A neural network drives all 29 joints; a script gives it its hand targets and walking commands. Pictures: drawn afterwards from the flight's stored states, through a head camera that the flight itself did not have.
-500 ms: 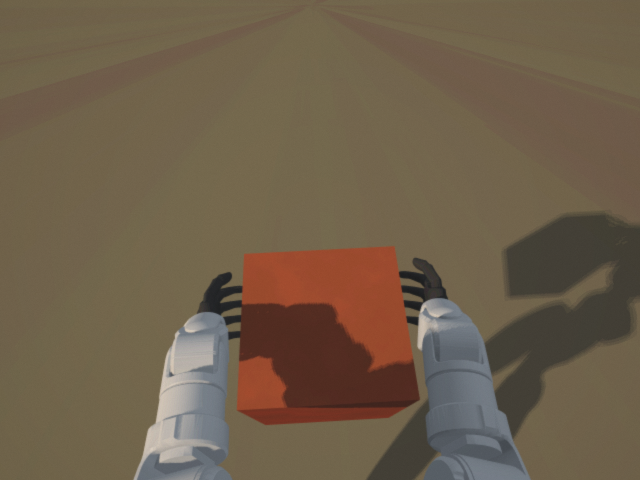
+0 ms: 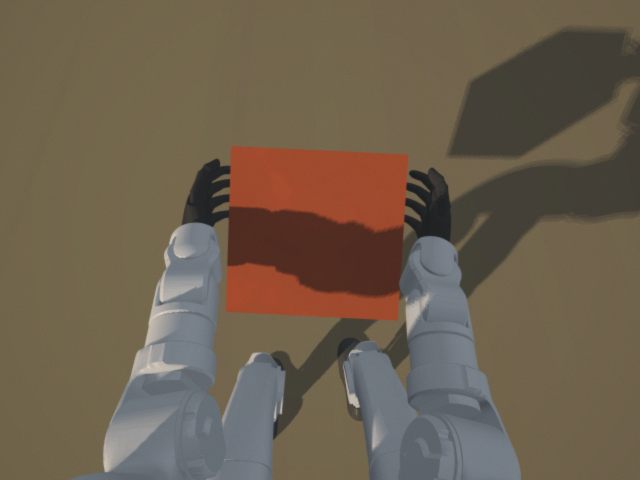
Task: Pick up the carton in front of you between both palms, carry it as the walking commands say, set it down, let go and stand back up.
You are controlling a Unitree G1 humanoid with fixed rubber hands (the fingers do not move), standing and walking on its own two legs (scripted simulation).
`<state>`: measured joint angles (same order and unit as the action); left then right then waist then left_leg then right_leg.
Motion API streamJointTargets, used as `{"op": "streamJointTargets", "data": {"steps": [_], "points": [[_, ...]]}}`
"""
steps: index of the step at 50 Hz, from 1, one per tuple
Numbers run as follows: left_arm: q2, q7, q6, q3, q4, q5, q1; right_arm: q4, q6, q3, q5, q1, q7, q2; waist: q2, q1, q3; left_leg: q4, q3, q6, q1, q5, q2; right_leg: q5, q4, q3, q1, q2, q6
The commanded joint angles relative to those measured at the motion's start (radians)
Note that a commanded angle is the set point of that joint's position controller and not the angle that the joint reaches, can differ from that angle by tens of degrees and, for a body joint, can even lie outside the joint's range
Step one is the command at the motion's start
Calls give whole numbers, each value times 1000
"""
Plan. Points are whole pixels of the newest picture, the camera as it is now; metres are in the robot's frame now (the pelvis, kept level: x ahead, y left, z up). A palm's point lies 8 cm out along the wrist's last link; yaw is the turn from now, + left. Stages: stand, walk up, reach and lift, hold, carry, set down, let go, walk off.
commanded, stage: set down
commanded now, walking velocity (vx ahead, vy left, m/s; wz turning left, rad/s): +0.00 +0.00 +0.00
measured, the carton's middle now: (317, 229) +0.41 -0.01 -0.18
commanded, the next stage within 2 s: none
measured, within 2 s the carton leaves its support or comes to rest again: rests again in 1.92 s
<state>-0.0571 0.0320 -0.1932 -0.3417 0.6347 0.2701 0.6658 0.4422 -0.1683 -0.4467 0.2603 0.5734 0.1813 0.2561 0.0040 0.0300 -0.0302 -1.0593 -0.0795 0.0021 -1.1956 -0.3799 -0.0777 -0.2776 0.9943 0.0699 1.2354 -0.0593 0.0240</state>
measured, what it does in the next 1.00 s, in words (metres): lowers itself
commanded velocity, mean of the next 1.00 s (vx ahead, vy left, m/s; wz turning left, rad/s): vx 0.00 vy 0.00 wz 0.00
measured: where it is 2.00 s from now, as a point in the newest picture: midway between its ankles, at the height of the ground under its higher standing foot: (312, 404)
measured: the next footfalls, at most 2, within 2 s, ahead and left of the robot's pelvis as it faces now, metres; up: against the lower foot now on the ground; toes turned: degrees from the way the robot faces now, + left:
none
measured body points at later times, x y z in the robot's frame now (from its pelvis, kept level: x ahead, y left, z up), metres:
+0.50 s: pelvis -0.01 +0.02 -0.12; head +0.25 +0.02 +0.24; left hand +0.48 +0.13 -0.23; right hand +0.42 -0.16 -0.22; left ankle +0.05 +0.11 -0.65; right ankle +0.09 -0.12 -0.65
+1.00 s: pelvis -0.04 +0.01 -0.23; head +0.30 +0.03 +0.06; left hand +0.53 +0.11 -0.38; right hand +0.44 -0.17 -0.37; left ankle +0.05 +0.11 -0.65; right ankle +0.09 -0.12 -0.65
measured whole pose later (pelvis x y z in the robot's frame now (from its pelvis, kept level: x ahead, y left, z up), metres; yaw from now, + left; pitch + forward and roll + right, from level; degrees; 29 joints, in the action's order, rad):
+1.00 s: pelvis -0.04 +0.01 -0.23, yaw -1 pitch +46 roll -3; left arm 0.26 0.09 -0.24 -0.11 1.09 0.12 1.42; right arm 0.56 -0.24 -0.61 0.16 1.11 0.22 0.15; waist 0.01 0.11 0.08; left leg -1.93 -0.06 0.01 -2.15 -0.57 -0.16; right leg -0.47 1.84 0.06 2.17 -0.11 0.10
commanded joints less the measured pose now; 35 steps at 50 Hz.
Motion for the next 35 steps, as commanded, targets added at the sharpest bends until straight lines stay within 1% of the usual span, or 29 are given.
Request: {"op": "streamJointTargets", "data": {"steps": [1,3,5,8,13,18,27,35], "points": [[-894,-258,64,600,-84,-151,600,40,13,684,-117,589,-283,855,58,5,-1127,6,40,17,278,371,-72,378,107,-50,-534,-90,21],[-914,-261,31,600,-49,-154,599,63,-17,667,-113,591,-297,853,68,14,-1077,-14,39,23,234,302,-70,285,133,-65,-414,-93,19],[-928,-265,-1,579,1,-147,601,97,-49,629,-102,599,-314,851,74,26,-1015,-28,36,25,183,239,-68,206,154,-78,-309,-94,17],[-934,-265,-31,537,69,-135,618,144,-83,563,-83,626,-332,841,80,43,-961,-54,30,25,124,192,-67,140,189,-94,-183,-93,15],[-910,-244,-23,483,122,-133,682,175,-84,493,-76,689,-337,814,87,64,-975,-131,24,27,41,223,-74,146,271,-102,-44,-92,21],[-865,-217,5,483,126,-152,775,170,-67,473,-99,760,-323,787,99,71,-1044,-229,31,23,-24,246,-85,164,365,-108,47,-92,33],[-784,-191,12,510,142,-195,914,125,-67,484,-154,889,-278,743,110,79,-1162,-387,66,21,-136,201,-100,173,507,-130,92,-98,56],[-699,-184,14,495,199,-220,1032,102,-62,453,-174,1021,-239,683,106,97,-1159,-504,86,16,-272,141,-102,156,614,-149,127,-98,64]]}}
